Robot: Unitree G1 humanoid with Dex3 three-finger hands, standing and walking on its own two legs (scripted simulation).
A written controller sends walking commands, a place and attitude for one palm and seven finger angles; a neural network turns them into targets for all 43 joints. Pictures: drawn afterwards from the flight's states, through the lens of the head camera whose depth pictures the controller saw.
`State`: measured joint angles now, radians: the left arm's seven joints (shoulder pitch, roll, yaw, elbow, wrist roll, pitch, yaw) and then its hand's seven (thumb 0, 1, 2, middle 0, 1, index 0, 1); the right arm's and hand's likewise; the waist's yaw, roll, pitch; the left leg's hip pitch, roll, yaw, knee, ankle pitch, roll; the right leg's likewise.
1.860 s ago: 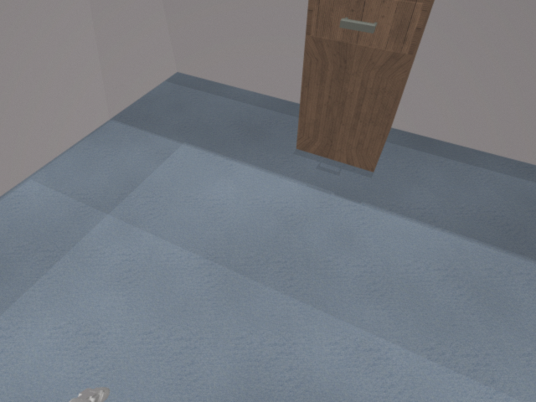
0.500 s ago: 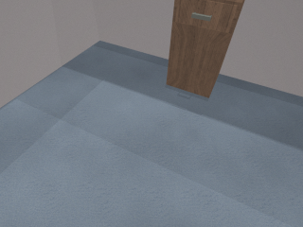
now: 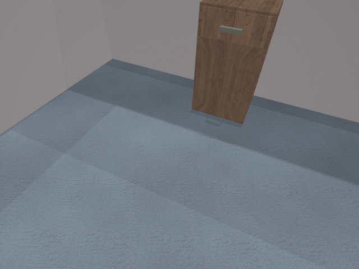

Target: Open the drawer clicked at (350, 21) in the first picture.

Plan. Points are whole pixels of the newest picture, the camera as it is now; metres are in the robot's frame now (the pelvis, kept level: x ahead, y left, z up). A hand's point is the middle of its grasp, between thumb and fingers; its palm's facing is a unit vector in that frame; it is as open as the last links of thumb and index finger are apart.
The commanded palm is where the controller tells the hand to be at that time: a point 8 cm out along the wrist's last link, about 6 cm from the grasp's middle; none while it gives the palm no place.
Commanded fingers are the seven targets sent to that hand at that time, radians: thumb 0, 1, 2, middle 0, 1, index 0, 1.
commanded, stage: walk to a spot facing it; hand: left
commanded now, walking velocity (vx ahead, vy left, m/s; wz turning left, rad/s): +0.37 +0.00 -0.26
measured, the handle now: (231, 28) +1.47 -0.22 -0.02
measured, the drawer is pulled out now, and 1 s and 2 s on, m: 0.00 0.00 0.00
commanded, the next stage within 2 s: take the last steps up to it in 1.26 s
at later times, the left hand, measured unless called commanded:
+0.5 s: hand (133, 221) +0.30 +0.16 -0.19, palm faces -0.16 -0.96 -0.23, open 7.3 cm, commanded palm none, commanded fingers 0.00 0.90 0.90 -0.20 -0.30 -0.20 -0.30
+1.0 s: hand (145, 203) +0.36 +0.14 -0.19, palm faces -0.05 -0.99 -0.12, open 7.3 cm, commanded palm none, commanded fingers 0.00 0.90 0.90 -0.20 -0.30 -0.20 -0.30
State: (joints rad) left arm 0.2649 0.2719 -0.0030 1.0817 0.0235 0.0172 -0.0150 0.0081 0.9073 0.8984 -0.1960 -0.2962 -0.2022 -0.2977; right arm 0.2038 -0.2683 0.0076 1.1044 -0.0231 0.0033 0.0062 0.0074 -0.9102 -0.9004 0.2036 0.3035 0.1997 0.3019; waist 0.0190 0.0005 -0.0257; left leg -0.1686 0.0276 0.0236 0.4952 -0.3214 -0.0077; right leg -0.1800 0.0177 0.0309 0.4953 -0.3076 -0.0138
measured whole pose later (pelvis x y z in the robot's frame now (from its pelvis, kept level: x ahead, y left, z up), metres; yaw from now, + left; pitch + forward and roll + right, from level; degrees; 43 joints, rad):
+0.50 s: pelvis +0.18 -0.02 -0.03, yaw -9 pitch -1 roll +0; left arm 0.13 0.23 0.06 0.99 0.03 -0.03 -0.02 0.02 0.93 0.90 -0.19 -0.30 -0.20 -0.30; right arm 0.55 -0.09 -0.01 1.24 -0.01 -0.05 -0.03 0.01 -0.91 -0.90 0.21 0.30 0.20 0.30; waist -0.02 0.00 0.12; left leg 0.14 0.10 0.21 0.53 -0.53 -0.03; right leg -0.47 -0.01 -0.17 0.64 -0.17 -0.11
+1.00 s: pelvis +0.41 -0.02 -0.01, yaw -9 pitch +0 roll -2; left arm 0.42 0.15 0.03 1.11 0.02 -0.06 0.00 0.01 0.91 0.90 -0.20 -0.30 -0.20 -0.30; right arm 0.11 -0.17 -0.04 1.00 -0.03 -0.05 0.02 0.01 -0.92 -0.90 0.20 0.30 0.20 0.30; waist 0.05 -0.02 0.04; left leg -0.40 0.10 0.14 0.58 -0.17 0.02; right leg -0.06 0.00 -0.14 0.52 -0.43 -0.01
